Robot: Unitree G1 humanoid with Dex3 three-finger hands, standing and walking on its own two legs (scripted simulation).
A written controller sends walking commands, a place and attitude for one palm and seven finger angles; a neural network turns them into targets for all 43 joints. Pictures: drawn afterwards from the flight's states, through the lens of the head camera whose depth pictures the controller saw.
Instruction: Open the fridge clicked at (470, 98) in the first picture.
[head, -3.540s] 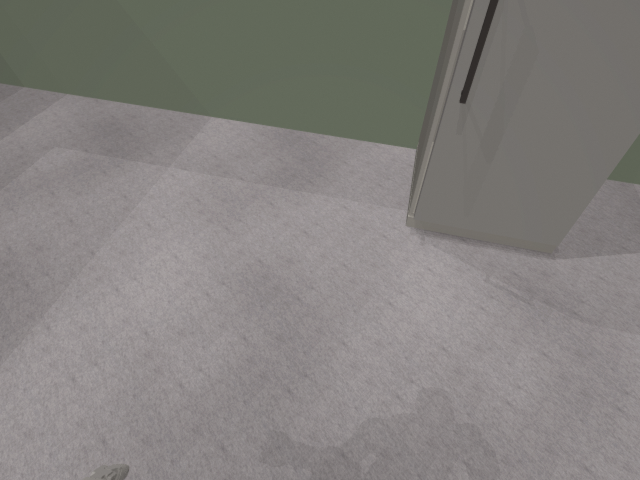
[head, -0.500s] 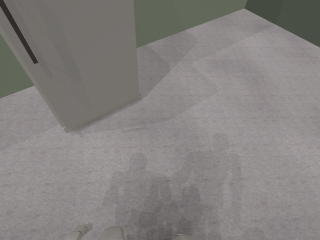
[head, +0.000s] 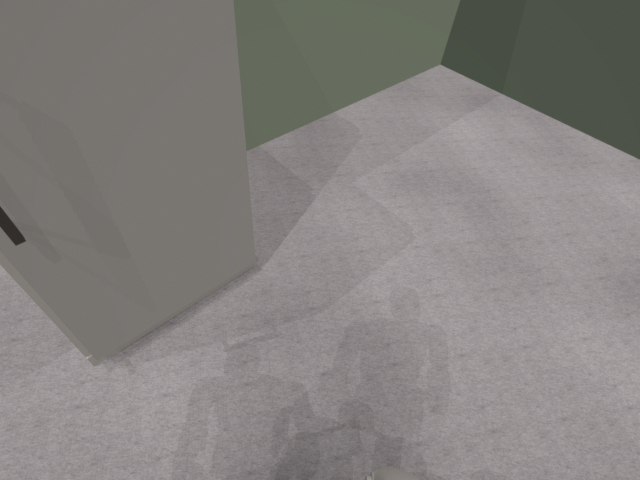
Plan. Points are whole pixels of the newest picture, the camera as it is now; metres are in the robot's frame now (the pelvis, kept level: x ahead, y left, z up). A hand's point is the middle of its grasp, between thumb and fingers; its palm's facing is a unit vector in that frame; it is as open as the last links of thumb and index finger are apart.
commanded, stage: walk to a spot facing it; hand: left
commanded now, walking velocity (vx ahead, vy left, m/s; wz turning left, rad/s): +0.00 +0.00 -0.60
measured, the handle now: out of the picture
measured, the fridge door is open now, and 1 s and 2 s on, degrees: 0 0 0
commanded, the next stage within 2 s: turn to face it in 0.08 s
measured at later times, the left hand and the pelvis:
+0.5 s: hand (271, 382) +0.29 +0.10 -0.16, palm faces -0.11 -0.98 -0.19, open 7.4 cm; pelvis +0.13 -0.05 -0.01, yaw -3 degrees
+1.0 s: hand (187, 455) +0.17 +0.20 -0.16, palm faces +0.26 -0.92 -0.29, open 7.4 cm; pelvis +0.14 -0.04 +0.00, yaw +13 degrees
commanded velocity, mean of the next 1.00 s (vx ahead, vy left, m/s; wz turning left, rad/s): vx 0.00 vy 0.00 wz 0.42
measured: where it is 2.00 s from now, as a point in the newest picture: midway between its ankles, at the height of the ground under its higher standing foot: outside the picture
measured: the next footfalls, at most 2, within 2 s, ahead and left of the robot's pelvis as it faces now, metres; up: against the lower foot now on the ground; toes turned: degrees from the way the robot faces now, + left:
right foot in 0.26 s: +0.20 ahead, -0.16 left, +0.00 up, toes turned -16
left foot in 0.64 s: +0.21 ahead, +0.08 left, +0.00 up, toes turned +13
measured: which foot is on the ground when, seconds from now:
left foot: down 0.00-0.28, up 0.30-0.62, down 0.64-1.00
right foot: up 0.00-0.24, down 0.26-0.64, up 0.66-1.00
